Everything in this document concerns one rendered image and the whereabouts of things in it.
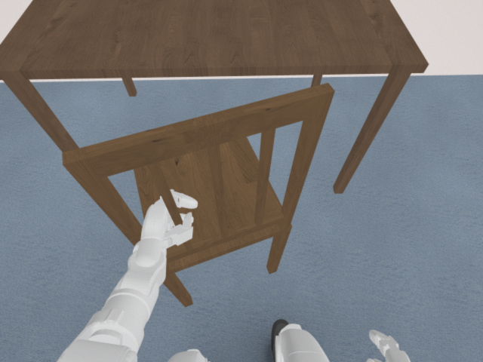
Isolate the left robot forearm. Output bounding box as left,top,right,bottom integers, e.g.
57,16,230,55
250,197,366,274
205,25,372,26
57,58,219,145
57,238,167,362

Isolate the right robot hand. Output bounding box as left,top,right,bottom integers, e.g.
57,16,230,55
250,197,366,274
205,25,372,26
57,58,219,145
366,330,411,362

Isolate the left robot upper arm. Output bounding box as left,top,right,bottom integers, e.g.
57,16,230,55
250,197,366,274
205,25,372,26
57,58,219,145
60,339,137,362

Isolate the robot right shin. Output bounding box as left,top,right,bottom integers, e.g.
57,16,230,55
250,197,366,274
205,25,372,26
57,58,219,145
280,324,301,333

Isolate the chair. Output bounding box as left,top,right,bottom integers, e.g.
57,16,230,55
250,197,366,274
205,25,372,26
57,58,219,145
62,83,335,307

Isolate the left robot hand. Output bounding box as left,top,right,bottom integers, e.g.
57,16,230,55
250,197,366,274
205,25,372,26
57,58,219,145
140,189,198,249

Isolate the table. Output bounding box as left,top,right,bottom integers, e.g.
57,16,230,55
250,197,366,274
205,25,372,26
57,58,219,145
0,0,429,194

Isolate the right robot foot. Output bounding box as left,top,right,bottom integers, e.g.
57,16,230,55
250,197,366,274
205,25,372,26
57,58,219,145
272,319,289,362

